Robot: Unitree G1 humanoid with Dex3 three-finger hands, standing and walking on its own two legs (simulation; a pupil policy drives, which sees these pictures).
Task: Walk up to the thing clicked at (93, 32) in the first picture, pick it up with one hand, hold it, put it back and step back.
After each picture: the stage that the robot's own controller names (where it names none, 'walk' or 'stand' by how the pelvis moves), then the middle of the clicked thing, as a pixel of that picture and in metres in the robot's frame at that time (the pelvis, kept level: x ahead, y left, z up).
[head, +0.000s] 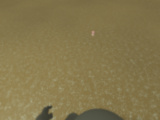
stand; (92, 33) +2.12 +0.00 -0.72
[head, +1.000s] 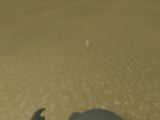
walk; (87, 43) +1.96 +0.27 -0.71
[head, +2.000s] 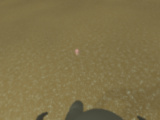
walk; (77, 52) +1.31 +0.43 -0.72
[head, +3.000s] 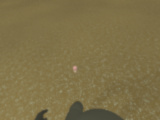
walk; (75, 69) +0.86 +0.36 -0.72
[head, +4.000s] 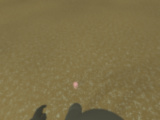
walk; (75, 85) +0.53 +0.25 -0.70
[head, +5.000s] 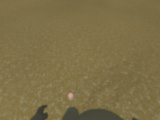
stand; (70, 96) +0.35 +0.20 -0.71
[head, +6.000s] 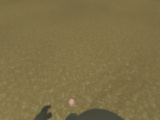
stand; (71, 102) +0.32 +0.21 -0.72
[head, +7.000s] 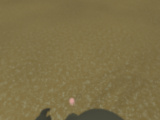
stand; (72, 101) +0.32 +0.21 -0.73
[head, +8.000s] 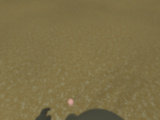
stand; (71, 102) +0.31 +0.22 -0.73
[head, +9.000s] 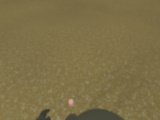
stand; (71, 102) +0.31 +0.22 -0.73
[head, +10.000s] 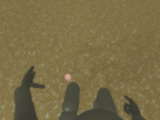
go down; (68, 77) +0.35 +0.22 -0.50
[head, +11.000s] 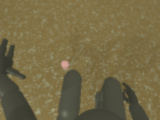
go down; (65, 65) +0.39 +0.25 -0.31
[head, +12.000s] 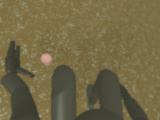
close in; (46, 60) +0.36 +0.28 -0.24
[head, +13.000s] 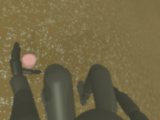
close; (29, 61) +0.36 +0.29 -0.21
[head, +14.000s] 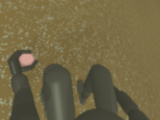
close; (27, 60) +0.35 +0.30 -0.21
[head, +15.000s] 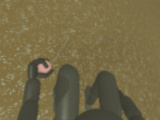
lift; (44, 68) +0.28 +0.29 -0.15
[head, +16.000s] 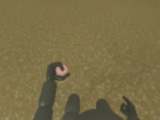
lift; (62, 73) +0.31 +0.19 +0.02
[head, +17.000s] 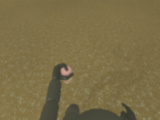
hold; (67, 74) +0.32 +0.17 -0.01
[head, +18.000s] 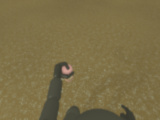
hold; (67, 73) +0.33 +0.17 +0.01
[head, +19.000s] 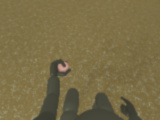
crouch; (64, 69) +0.36 +0.20 -0.06
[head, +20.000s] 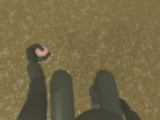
lower; (44, 54) +0.42 +0.29 -0.13
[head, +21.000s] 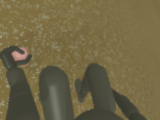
lower; (21, 57) +0.39 +0.31 -0.22
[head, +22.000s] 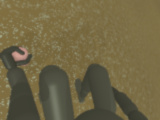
lower; (21, 57) +0.38 +0.31 -0.22
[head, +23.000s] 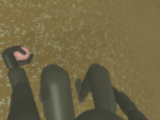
lower; (23, 57) +0.38 +0.31 -0.22
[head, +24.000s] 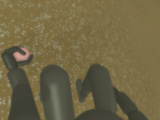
lower; (23, 57) +0.37 +0.31 -0.22
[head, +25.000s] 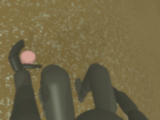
open; (27, 59) +0.37 +0.29 -0.22
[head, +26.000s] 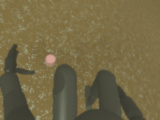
stand; (50, 61) +0.37 +0.27 -0.24
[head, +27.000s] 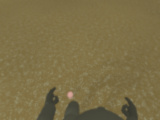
stand; (70, 95) +0.33 +0.19 -0.63
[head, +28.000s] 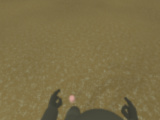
stand; (72, 99) +0.34 +0.20 -0.66
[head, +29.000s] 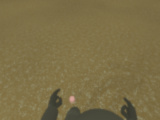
stand; (72, 99) +0.34 +0.20 -0.67
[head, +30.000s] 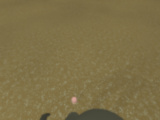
stand; (74, 100) +0.36 +0.19 -0.72
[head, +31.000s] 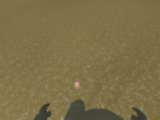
walk; (77, 85) +0.45 +0.20 -0.69
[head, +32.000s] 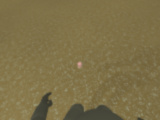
walk; (79, 65) +0.77 +0.21 -0.70
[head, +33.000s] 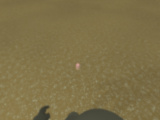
stand; (77, 66) +0.97 +0.23 -0.71
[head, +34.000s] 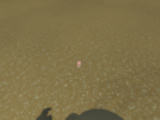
stand; (79, 64) +0.96 +0.23 -0.73
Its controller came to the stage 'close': yes
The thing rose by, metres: 0.70
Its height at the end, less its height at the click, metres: +0.00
